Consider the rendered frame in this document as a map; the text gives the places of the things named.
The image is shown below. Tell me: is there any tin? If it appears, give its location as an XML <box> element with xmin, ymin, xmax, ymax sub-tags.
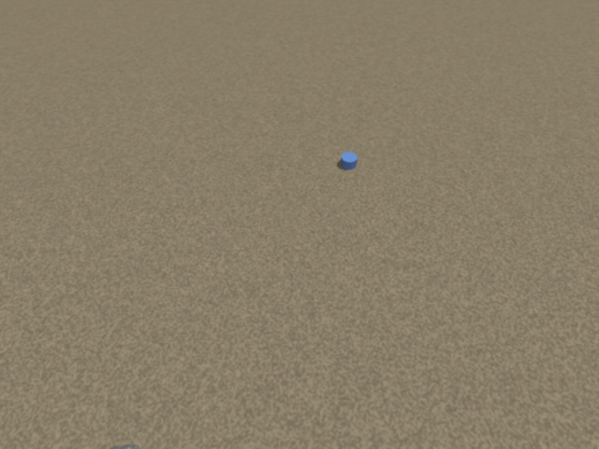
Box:
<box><xmin>341</xmin><ymin>152</ymin><xmax>358</xmax><ymax>170</ymax></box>

